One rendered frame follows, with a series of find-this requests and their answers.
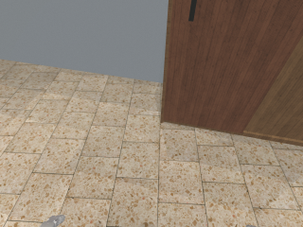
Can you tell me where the left robot hand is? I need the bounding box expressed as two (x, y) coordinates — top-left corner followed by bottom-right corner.
(40, 215), (65, 227)

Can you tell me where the wardrobe door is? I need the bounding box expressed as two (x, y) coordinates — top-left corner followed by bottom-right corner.
(163, 0), (303, 133)
(244, 36), (303, 141)

